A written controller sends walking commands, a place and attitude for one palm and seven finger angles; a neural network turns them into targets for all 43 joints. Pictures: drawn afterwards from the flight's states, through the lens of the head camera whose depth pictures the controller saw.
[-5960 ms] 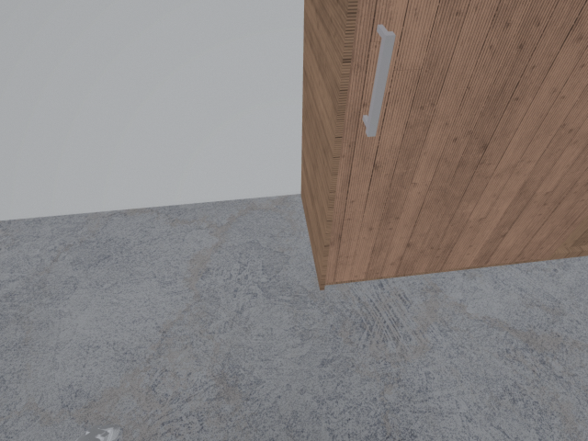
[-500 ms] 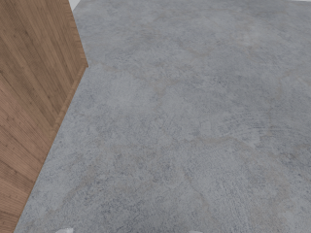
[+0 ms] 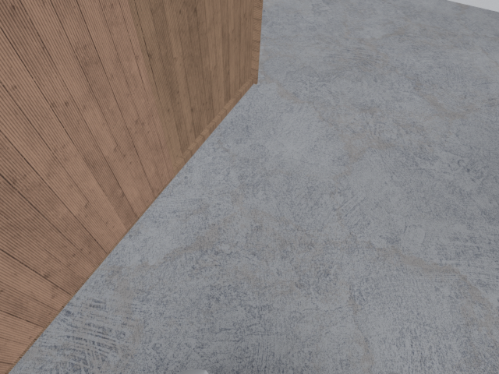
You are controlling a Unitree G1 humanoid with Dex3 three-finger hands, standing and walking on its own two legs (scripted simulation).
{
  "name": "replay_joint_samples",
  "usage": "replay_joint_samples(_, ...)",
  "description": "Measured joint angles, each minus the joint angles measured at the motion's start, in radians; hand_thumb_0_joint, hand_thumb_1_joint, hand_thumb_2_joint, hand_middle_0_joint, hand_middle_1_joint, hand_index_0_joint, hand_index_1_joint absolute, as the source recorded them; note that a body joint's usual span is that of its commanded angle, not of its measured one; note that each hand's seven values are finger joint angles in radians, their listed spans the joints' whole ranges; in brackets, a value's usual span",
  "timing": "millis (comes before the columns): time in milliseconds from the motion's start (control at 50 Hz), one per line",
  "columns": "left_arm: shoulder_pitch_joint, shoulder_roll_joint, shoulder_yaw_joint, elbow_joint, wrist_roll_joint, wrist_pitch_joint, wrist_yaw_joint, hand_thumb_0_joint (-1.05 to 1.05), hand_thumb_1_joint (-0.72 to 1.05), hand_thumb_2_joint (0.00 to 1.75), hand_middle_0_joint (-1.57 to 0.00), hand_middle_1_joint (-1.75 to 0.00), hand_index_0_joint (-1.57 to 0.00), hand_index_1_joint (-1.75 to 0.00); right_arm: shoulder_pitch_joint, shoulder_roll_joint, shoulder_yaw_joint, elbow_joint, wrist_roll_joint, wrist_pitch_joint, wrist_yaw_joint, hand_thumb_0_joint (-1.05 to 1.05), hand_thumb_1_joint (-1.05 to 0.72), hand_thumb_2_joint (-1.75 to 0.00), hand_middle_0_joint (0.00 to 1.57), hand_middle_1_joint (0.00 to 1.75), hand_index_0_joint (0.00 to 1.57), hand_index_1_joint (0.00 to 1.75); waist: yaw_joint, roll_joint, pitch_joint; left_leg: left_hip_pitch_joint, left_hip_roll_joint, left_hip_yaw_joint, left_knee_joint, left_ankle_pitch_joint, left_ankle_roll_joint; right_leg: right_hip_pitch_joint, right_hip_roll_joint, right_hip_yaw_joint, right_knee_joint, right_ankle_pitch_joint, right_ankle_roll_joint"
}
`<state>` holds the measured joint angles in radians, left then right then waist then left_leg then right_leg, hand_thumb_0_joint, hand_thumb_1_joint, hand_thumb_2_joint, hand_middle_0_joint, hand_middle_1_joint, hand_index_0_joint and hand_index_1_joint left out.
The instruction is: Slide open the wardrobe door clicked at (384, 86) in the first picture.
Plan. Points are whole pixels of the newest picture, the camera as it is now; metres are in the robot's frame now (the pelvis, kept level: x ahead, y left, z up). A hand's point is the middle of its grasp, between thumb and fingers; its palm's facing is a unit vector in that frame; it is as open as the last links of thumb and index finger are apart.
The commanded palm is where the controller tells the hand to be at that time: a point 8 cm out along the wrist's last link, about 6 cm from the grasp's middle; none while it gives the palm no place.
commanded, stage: turn to face it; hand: left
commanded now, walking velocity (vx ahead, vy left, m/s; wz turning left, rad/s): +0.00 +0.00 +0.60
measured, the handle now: out of the picture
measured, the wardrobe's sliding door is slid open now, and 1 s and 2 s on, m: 0.00 0.00 0.00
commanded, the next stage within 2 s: take the last steps up to it in 1.84 s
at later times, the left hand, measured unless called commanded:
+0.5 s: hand out of the picture +0.10 +0.23 -0.13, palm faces +0.27 -0.93 -0.27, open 7.4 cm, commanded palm none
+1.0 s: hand out of the picture -0.13 +0.21 -0.18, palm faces +0.59 -0.76 -0.27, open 7.4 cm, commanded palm none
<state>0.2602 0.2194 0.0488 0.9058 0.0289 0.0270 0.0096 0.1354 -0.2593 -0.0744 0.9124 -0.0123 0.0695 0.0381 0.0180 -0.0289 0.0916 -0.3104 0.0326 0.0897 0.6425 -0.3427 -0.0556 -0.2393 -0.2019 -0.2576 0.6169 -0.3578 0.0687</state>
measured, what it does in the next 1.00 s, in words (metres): steps on the spot, turning left: right foot, then left foot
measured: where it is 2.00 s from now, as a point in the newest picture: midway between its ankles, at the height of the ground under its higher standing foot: outside the picture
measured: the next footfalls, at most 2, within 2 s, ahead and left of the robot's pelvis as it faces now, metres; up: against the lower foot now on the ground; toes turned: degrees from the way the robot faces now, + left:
right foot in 0.52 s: +0.07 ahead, -0.12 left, +0.00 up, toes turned +16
left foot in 0.94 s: -0.05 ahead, +0.12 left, +0.00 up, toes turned +39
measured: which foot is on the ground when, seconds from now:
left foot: down 0.00-0.52, up 0.54-0.92, down 0.94-1.00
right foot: down 0.00-0.02, up 0.04-0.50, down 0.52-0.94, up 0.96-1.00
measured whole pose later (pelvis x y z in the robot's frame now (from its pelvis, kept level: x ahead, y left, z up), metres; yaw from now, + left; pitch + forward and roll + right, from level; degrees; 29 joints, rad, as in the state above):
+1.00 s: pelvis -0.02 +0.01 +0.00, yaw +35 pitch +0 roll +1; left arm 0.25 0.28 0.07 0.93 0.02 0.07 0.02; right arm 0.12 -0.25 -0.06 0.89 -0.01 0.03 0.03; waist 0.03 -0.06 0.11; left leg -0.31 0.01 0.08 0.65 -0.33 0.02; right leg -0.36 -0.18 -0.15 0.91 -0.54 0.08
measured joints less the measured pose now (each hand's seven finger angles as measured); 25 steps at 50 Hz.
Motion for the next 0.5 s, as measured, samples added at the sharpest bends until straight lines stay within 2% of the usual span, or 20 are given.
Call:
replay_joint_samples(20,0.003,0.013,0.008,0.004,-0.005,0.006,-0.001,0.01,0.9,0.9,-0.2,-0.3,-0.21,-0.3,-0.005,0.004,0.002,-0.004,-0.002,-0.012,0.0,0.01,-0.91,-0.89,0.2,0.3,0.19,0.3,0.0,-0.014,0.001,0.01,-0.013,0.006,-0.034,0.013,0.042,-0.027,-0.019,0.007,0.056,-0.016,0.006)
replay_joint_samples(40,-0.002,0.027,0.015,0.01,-0.008,0.016,-0.001,0.01,0.9,0.9,-0.2,-0.3,-0.21,-0.3,-0.013,0.012,0.005,-0.009,-0.001,-0.022,-0.001,0.01,-0.91,-0.89,0.2,0.3,0.19,0.3,0.005,-0.028,0.009,-0.001,-0.024,0.005,-0.018,0.009,0.072,-0.066,-0.021,0.046,0.142,-0.089,0.013)
replay_joint_samples(60,-0.007,0.037,0.02,0.017,-0.008,0.029,0.004,0.01,0.91,0.9,-0.2,-0.3,-0.21,-0.3,-0.017,0.018,0.009,-0.013,0.001,-0.032,-0.003,0.01,-0.91,-0.89,0.2,0.3,0.2,0.3,0.008,-0.03,0.014,-0.007,-0.026,-0.001,-0.004,0.003,0.089,-0.107,-0.004,0.091,0.24,-0.152,0.017)
replay_joint_samples(80,-0.012,0.044,0.024,0.025,-0.009,0.04,0.007,0.01,0.91,0.9,-0.2,-0.3,-0.21,-0.3,-0.017,0.023,0.013,-0.017,0.001,-0.04,-0.009,0.01,-0.91,-0.89,0.2,0.3,0.2,0.3,0.007,-0.025,0.015,-0.007,-0.024,-0.011,-0.004,0.001,0.098,-0.145,0.019,0.127,0.332,-0.181,0.019)
replay_joint_samples(120,-0.026,0.054,0.033,0.035,-0.011,0.047,0.007,0.01,0.91,0.9,-0.2,-0.3,-0.2,-0.3,-0.01,0.032,0.018,-0.022,-0.002,-0.048,-0.02,0.0,-0.91,-0.89,0.2,0.3,0.2,0.3,0.0,-0.013,0.013,0.008,-0.024,-0.036,-0.036,0.019,0.102,-0.203,0.052,0.169,0.463,-0.159,0.024)
replay_joint_samples(180,-0.053,0.063,0.039,0.026,-0.012,0.039,0.0,0.01,0.91,0.9,-0.2,-0.3,-0.2,-0.3,0.006,0.042,0.025,-0.018,-0.003,-0.05,-0.028,0.0,-0.9,-0.89,0.21,0.3,0.2,0.3,-0.004,-0.005,0.008,0.04,-0.037,-0.068,-0.107,0.063,0.105,-0.25,0.074,0.203,0.523,-0.081,0.032)
replay_joint_samples(280,-0.1,0.057,0.036,-0.004,-0.012,0.03,-0.001,0.01,0.91,0.9,-0.2,-0.3,-0.2,-0.3,0.037,0.052,0.029,-0.004,-0.004,-0.046,-0.029,0.0,-0.9,-0.89,0.21,0.3,0.2,0.3,-0.016,0.004,-0.009,0.066,-0.068,-0.118,-0.175,0.109,0.11,-0.257,0.096,0.237,0.465,-0.028,0.043)
replay_joint_samples(380,-0.145,0.035,0.026,-0.029,-0.016,0.03,0.002,0.01,0.91,0.9,-0.2,-0.3,-0.2,-0.3,0.064,0.052,0.019,0.004,-0.009,-0.038,-0.027,0.0,-0.9,-0.89,0.21,0.3,0.2,0.3,-0.042,0.02,-0.021,0.057,-0.094,-0.17,-0.175,0.121,0.104,-0.21,0.128,0.253,0.328,-0.061,0.039)
replay_joint_samples(460,-0.168,0.01,0.012,-0.054,-0.022,0.02,0.005,0.01,0.91,0.9,-0.2,-0.3,-0.2,-0.3,0.081,0.04,0.007,0.009,-0.012,-0.027,-0.028,0.0,-0.9,-0.89,0.21,0.3,0.2,0.3,-0.062,0.045,-0.025,0.028,-0.111,-0.216,-0.142,0.116,0.086,-0.133,0.165,0.255,0.154,-0.057,0.021)
replay_joint_samples(500,-0.167,0.0,0.004,-0.07,-0.024,0.006,0.005,0.01,0.91,0.9,-0.2,-0.3,-0.2,-0.3,0.092,0.032,-0.001,0.011,-0.008,-0.021,-0.027,0.0,-0.9,-0.89,0.21,0.3,0.2,0.3,-0.065,0.055,-0.032,0.003,-0.124,-0.238,-0.105,0.103,0.071,-0.064,0.178,0.247,0.0,0.022,0.011)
